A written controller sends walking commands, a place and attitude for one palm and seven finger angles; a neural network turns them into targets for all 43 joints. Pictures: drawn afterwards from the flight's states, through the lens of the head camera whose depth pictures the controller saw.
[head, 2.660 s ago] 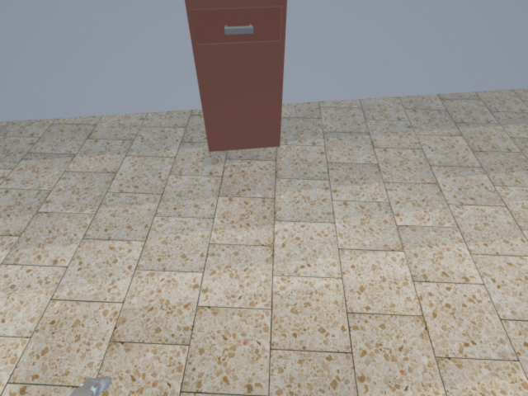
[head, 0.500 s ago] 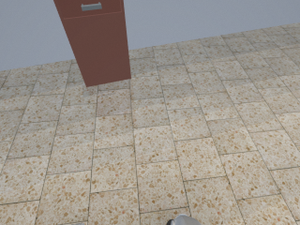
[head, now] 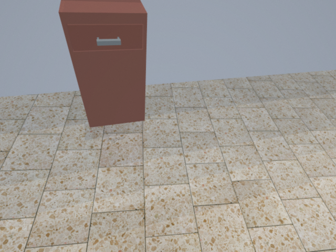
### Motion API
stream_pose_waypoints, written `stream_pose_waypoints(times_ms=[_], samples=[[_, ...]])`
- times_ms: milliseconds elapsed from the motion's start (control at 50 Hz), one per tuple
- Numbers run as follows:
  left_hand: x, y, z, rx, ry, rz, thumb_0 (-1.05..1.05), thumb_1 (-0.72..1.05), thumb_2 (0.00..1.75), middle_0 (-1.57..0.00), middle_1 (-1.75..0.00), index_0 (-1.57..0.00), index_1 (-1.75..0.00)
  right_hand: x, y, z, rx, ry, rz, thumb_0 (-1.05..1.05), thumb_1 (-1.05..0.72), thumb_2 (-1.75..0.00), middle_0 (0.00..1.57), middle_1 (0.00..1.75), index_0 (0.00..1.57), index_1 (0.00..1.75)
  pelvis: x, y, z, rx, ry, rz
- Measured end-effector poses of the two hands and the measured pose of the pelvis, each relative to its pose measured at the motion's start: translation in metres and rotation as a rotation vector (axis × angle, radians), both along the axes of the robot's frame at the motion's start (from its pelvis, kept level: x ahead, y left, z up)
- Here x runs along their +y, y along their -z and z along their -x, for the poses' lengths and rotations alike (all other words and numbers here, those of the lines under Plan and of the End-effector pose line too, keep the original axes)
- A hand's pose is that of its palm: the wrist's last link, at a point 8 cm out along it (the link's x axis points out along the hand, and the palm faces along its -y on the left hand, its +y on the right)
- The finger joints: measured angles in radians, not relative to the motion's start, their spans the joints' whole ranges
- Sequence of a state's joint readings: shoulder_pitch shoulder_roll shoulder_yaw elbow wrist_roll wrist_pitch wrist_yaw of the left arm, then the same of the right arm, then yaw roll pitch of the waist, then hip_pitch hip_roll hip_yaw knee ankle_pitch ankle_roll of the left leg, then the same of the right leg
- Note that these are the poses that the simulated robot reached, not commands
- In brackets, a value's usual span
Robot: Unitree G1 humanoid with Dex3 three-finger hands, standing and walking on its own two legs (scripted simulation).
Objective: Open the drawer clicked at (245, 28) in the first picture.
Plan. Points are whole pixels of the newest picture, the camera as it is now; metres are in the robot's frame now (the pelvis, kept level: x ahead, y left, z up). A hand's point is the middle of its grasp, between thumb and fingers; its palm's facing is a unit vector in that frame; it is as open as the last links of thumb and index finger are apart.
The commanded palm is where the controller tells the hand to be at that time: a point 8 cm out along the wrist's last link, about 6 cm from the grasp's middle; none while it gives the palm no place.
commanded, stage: walk to a spot facing it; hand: left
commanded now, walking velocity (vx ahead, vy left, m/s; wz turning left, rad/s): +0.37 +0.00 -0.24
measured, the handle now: (108, 40) +1.12 +0.39 -0.06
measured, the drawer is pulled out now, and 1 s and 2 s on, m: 0.00 0.00 0.00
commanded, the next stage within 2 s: turn to face it in 0.58 s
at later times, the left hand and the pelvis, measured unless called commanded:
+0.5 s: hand (141, 184) +0.36 +0.10 -0.17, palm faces -0.15 -0.97 -0.19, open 7.4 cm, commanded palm none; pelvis +0.23 -0.06 -0.02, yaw -8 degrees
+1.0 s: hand (136, 187) +0.36 +0.12 -0.20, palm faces +0.13 -0.98 -0.14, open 7.4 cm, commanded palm none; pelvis +0.39 -0.05 -0.01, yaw +3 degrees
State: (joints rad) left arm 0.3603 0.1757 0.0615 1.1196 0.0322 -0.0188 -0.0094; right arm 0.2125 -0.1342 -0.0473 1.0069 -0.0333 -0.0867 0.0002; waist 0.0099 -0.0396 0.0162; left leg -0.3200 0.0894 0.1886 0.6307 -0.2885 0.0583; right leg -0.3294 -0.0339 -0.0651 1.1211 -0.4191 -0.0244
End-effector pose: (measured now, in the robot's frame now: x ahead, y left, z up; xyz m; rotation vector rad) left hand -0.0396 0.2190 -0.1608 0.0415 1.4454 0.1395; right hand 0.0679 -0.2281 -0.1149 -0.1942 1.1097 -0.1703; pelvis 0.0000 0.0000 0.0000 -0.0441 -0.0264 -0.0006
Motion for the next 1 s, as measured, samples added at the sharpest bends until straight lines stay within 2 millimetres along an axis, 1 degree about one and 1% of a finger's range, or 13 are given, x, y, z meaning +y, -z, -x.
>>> stream_pose_waypoints(times_ms=[120,220,280,360,460,500,540,620,680,760,860,960,1000], samples=[[0.023,-0.022,-0.086,-0.071,0.044,-0.041,0.01,0.91,0.9,-0.2,-0.3,-0.19,-0.29,0.005,-0.004,0.024,0.16,0.102,0.003,-0.01,-0.95,-0.9,0.2,0.3,0.2,0.3,0.01,-0.016,-0.048,0.009,0.033,-0.018],[0.021,-0.028,-0.161,-0.114,0.093,-0.053,0.01,0.91,0.9,-0.2,-0.3,-0.19,-0.29,0.02,0.001,0.048,0.319,0.18,-0.052,0.0,-0.93,-0.9,0.2,0.3,0.2,0.3,0.007,-0.017,-0.089,0.012,0.063,-0.033],[0.01,-0.028,-0.21,-0.135,0.142,-0.05,0.01,0.91,0.9,-0.2,-0.3,-0.19,-0.29,0.03,0.004,0.055,0.395,0.231,-0.094,0.0,-0.92,-0.9,0.2,0.3,0.2,0.3,0.001,-0.015,-0.115,0.01,0.082,-0.041],[-0.016,-0.027,-0.284,-0.177,0.221,-0.046,0.01,0.91,0.9,-0.2,-0.3,-0.19,-0.29,0.039,0.011,0.056,0.483,0.297,-0.153,0.0,-0.91,-0.9,0.2,0.3,0.2,0.3,-0.013,-0.007,-0.154,0.009,0.109,-0.049],[-0.056,-0.018,-0.378,-0.291,0.284,-0.054,0.01,0.91,0.9,-0.2,-0.3,-0.19,-0.29,0.031,0.028,0.034,0.584,0.346,-0.219,0.01,-0.91,-0.9,0.2,0.3,0.2,0.3,-0.044,0.013,-0.211,0.005,0.133,-0.054],[-0.068,-0.017,-0.399,-0.331,0.27,-0.06,0.01,0.91,0.9,-0.2,-0.3,-0.19,-0.3,0.018,0.035,0.009,0.58,0.346,-0.226,0.01,-0.91,-0.9,0.2,0.3,0.2,0.3,-0.055,0.017,-0.227,-0.004,0.143,-0.054],[-0.074,-0.02,-0.408,-0.329,0.251,-0.06,0.0,0.91,0.9,-0.2,-0.3,-0.2,-0.3,0.0,0.037,-0.029,0.521,0.336,-0.21,0.01,-0.91,-0.9,0.2,0.3,0.2,0.3,-0.063,0.012,-0.242,-0.015,0.14,-0.049],[-0.072,-0.032,-0.416,-0.303,0.209,-0.099,-0.01,0.94,0.9,-0.2,-0.3,-0.2,-0.3,-0.04,0.034,-0.124,0.334,0.28,-0.152,0.01,-0.91,-0.9,0.2,0.3,0.2,0.3,-0.074,-0.001,-0.271,-0.014,0.131,-0.038],[-0.069,-0.037,-0.417,-0.263,0.203,-0.114,-0.01,0.95,0.9,-0.2,-0.3,-0.2,-0.3,-0.062,0.027,-0.192,0.205,0.235,-0.119,0.01,-0.91,-0.9,0.2,0.3,0.19,0.29,-0.077,-0.007,-0.291,-0.008,0.114,-0.032],[-0.069,-0.035,-0.41,-0.203,0.16,-0.101,-0.01,0.94,0.9,-0.2,-0.3,-0.2,-0.3,-0.083,0.018,-0.26,0.126,0.176,-0.069,0.01,-0.94,-0.9,0.2,0.3,0.19,0.29,-0.076,-0.01,-0.319,-0.007,0.085,-0.023],[-0.071,-0.022,-0.398,-0.119,0.074,-0.06,0.0,0.92,0.9,-0.2,-0.3,-0.2,-0.3,-0.082,0.012,-0.33,0.104,0.071,-0.041,0.01,-0.93,-0.9,0.2,0.3,0.19,0.29,-0.069,-0.007,-0.351,-0.01,0.027,-0.011],[-0.061,0.0,-0.388,-0.029,-0.025,-0.027,0.0,0.91,0.9,-0.2,-0.3,-0.2,-0.3,-0.061,0.015,-0.393,0.097,-0.042,-0.01,0.01,-0.92,-0.9,0.2,0.3,0.19,0.29,-0.053,0.007,-0.383,-0.011,-0.034,-0.008],[-0.052,0.006,-0.388,0.0,-0.056,-0.025,0.01,0.91,0.9,-0.2,-0.3,-0.2,-0.3,-0.051,0.018,-0.411,0.076,-0.071,0.001,0.01,-0.92,-0.9,0.2,0.3,0.19,0.3,-0.045,0.012,-0.389,-0.009,-0.054,-0.013]])
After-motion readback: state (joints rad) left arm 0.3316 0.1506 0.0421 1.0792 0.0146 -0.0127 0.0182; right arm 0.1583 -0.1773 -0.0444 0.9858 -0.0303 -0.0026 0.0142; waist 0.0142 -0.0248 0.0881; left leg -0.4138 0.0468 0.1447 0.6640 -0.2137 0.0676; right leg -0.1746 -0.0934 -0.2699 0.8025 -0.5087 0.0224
